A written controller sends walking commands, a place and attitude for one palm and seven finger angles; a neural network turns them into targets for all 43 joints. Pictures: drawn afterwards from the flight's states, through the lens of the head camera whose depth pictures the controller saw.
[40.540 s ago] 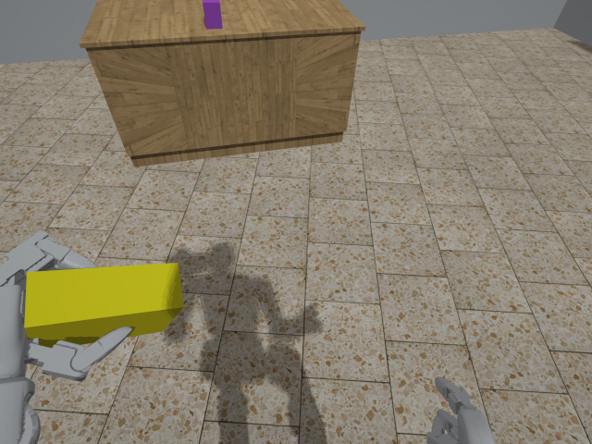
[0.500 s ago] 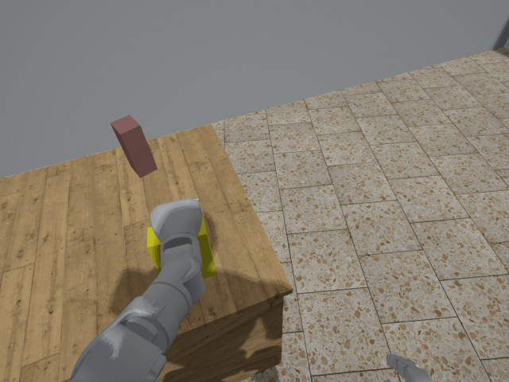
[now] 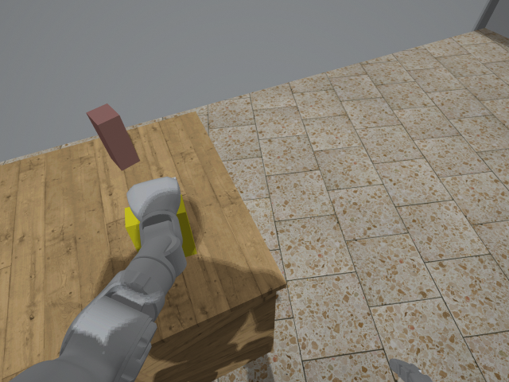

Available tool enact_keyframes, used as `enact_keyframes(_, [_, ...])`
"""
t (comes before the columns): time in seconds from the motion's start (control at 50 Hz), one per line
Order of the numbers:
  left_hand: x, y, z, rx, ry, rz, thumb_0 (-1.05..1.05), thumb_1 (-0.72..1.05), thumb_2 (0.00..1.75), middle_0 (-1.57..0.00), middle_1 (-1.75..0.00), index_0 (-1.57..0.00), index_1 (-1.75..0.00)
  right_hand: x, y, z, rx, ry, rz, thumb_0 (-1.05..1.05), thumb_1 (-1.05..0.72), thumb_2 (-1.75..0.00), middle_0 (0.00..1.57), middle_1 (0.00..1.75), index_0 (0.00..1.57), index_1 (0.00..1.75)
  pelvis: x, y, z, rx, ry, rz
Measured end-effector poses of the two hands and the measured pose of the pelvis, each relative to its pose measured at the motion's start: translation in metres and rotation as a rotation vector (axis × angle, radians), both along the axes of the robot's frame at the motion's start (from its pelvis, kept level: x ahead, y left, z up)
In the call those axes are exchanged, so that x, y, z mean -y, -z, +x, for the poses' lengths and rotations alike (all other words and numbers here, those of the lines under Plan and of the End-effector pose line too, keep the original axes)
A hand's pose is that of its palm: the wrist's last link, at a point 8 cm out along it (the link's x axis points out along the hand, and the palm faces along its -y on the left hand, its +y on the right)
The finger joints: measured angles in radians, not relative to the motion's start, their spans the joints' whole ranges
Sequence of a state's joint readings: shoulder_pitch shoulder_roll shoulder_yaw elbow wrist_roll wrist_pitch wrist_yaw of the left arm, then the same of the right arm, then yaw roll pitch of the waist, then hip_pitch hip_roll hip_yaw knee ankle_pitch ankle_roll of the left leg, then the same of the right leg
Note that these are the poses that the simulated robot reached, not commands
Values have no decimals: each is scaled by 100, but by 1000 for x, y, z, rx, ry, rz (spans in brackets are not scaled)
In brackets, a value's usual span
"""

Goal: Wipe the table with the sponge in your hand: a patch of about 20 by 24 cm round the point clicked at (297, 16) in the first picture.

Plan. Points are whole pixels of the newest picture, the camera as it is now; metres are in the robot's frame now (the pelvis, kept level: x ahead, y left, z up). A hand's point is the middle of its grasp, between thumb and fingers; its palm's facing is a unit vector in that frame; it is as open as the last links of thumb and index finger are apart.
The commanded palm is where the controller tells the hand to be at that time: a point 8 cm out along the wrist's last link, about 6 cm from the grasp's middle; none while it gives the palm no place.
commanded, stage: wipe forward along the third lane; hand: left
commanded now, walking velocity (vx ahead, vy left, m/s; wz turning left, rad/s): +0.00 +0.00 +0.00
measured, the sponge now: (165, 239) +0.39 +0.19 -0.05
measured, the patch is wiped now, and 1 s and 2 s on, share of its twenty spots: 0.85 0.95 0.95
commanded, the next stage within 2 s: wipe back along the third lane in 0.58 s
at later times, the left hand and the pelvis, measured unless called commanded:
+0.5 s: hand (155, 196) +0.45 +0.21 +0.01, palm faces -0.11 +0.00 -0.99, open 9.5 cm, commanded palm +0.44 +0.20 +0.04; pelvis +0.00 +0.03 +0.00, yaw -1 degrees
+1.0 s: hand (153, 193) +0.46 +0.21 +0.01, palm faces -0.07 +0.01 -1.00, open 9.5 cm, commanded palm +0.42 +0.19 +0.04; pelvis +0.01 +0.06 -0.01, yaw -1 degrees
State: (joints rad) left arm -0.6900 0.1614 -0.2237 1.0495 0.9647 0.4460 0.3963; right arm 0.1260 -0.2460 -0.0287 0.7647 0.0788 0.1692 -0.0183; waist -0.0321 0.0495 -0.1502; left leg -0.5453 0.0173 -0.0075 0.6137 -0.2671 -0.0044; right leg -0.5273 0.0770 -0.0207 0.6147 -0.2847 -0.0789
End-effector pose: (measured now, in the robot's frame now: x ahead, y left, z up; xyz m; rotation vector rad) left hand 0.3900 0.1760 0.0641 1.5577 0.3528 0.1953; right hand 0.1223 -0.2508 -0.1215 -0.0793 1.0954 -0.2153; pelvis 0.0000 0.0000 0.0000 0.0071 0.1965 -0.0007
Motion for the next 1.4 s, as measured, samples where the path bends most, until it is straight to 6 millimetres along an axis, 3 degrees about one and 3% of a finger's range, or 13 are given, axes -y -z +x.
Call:
enact_keyframes(0.16, [-7, 0, 16, -14, -2, 11, 0, -50, 109, -81, -140, -82, -140, -8, 2, -6, -20, 5, -9, 0, -90, -90, 20, 30, 20, 30, -9, 2, 0, -26, -3, -8])
enact_keyframes(0.46, [-23, 0, 46, -11, 5, 17, 0, -50, 109, -81, -140, -83, -140, -26, 11, -48, -139, 49, -9, 0, -90, -90, 20, 30, 20, 30, -31, 5, 4, -77, 7, -24])
enact_keyframes(0.68, [-33, 0, 65, -6, -4, 10, 0, -50, 109, -82, -140, -83, -140, -37, 11, -65, -162, 68, -20, 0, -90, -90, 20, 30, 20, 30, -45, 8, 3, -110, 13, -35])
enact_keyframes(0.86, [-35, 2, 64, 18, 16, 16, 0, -49, 109, -80, -142, -81, -141, -46, 10, -69, -178, 70, -8, 0, -90, -90, 20, 30, 20, 30, -53, 9, 7, -117, 20, -42])
enact_keyframes(1.02, [-31, 2, 54, 30, 25, 21, -1, -47, 109, -77, -145, -78, -145, -58, 9, -44, -159, 39, 27, 0, -90, -90, 20, 30, 20, 30, -57, 5, 14, -95, 13, -42])
enact_keyframes(1.4, [-14, 1, 18, 38, 43, -3, -1, -46, 109, -75, -148, -76, -147, -75, -13, 68, 8, -113, 74, 0, -90, -90, 20, 30, 20, 30, -49, -3, 30, -18, -10, -32])
